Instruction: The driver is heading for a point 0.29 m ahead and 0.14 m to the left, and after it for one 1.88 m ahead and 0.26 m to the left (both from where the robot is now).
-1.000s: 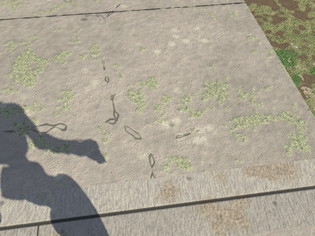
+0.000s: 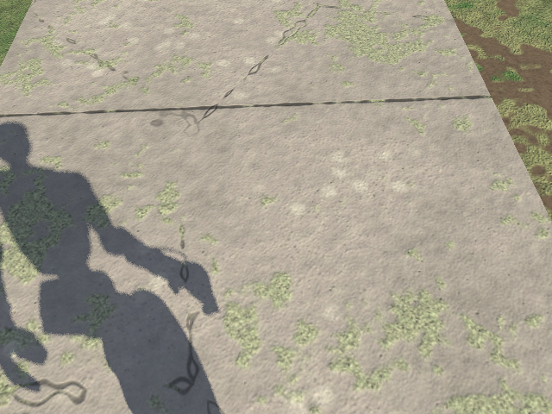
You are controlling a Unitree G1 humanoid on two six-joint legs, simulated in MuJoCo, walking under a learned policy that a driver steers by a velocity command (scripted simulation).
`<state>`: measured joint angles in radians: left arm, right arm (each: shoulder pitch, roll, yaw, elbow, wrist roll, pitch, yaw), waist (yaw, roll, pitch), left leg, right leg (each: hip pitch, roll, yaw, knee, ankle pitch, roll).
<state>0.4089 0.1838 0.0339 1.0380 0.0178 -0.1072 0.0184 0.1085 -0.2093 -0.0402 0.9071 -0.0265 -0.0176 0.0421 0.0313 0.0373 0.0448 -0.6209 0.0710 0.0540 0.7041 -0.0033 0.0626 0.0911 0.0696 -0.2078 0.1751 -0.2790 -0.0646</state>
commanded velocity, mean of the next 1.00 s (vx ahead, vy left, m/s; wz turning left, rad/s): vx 0.09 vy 0.00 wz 0.29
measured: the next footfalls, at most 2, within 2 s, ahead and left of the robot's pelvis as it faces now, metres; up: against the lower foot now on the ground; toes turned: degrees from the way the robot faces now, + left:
left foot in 0.12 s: +0.23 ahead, +0.08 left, +0.00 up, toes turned +10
right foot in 0.68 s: +0.36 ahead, -0.04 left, +0.00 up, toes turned +18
